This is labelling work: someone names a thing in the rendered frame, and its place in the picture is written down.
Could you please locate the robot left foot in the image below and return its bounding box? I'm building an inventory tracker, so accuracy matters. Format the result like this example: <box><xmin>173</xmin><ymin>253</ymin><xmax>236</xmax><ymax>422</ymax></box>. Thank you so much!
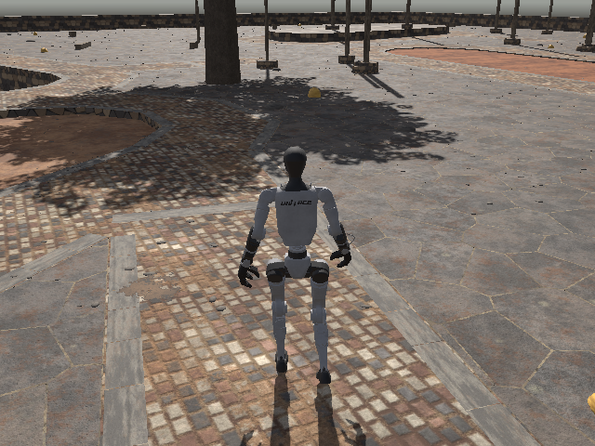
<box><xmin>275</xmin><ymin>350</ymin><xmax>288</xmax><ymax>373</ymax></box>

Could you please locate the right robot hand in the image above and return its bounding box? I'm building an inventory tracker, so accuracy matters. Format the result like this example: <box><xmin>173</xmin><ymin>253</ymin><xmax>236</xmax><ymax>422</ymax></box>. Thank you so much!
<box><xmin>330</xmin><ymin>250</ymin><xmax>351</xmax><ymax>268</ymax></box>

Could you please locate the right robot upper arm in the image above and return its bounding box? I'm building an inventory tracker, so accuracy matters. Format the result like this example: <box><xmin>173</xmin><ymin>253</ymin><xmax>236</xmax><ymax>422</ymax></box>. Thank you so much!
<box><xmin>315</xmin><ymin>186</ymin><xmax>343</xmax><ymax>236</ymax></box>

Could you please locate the robot left forearm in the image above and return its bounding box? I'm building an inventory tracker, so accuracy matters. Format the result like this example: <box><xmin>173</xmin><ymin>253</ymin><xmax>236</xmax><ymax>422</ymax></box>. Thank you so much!
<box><xmin>240</xmin><ymin>226</ymin><xmax>260</xmax><ymax>268</ymax></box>

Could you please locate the left robot upper arm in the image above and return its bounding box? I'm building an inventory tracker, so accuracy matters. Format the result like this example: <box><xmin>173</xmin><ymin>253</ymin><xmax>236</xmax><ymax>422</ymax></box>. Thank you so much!
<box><xmin>251</xmin><ymin>188</ymin><xmax>277</xmax><ymax>241</ymax></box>

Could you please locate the left robot hand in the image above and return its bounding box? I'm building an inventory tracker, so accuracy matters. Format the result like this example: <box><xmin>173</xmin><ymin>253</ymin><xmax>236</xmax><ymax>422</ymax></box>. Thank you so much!
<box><xmin>238</xmin><ymin>264</ymin><xmax>259</xmax><ymax>288</ymax></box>

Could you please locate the robot foot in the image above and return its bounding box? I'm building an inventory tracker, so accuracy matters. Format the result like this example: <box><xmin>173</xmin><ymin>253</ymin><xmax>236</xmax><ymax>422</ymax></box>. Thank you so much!
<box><xmin>316</xmin><ymin>368</ymin><xmax>331</xmax><ymax>384</ymax></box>
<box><xmin>275</xmin><ymin>350</ymin><xmax>288</xmax><ymax>373</ymax></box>

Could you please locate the robot right forearm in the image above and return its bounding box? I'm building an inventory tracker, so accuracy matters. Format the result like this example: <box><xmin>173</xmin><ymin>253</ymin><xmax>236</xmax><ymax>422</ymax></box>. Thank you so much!
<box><xmin>333</xmin><ymin>222</ymin><xmax>350</xmax><ymax>255</ymax></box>

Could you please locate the robot right foot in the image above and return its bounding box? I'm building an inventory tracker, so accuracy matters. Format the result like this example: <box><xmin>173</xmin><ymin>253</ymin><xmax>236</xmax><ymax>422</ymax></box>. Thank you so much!
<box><xmin>316</xmin><ymin>368</ymin><xmax>331</xmax><ymax>384</ymax></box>

